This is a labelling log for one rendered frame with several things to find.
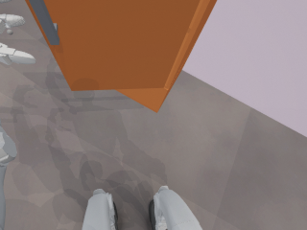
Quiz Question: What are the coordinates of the robot right shin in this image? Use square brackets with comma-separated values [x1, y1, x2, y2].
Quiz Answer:
[154, 186, 169, 230]

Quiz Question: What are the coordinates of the handle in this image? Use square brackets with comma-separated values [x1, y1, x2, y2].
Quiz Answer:
[29, 0, 59, 45]

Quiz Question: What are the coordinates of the left robot thigh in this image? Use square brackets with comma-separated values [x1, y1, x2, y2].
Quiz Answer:
[82, 193, 115, 230]

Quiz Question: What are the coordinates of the robot left upper arm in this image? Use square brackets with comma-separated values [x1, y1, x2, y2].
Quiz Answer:
[0, 127, 17, 230]

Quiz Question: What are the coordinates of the robot left hand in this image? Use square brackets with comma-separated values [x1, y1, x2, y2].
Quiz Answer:
[0, 0, 36, 65]

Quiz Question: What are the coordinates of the cupboard door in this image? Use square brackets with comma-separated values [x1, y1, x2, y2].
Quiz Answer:
[25, 0, 200, 91]

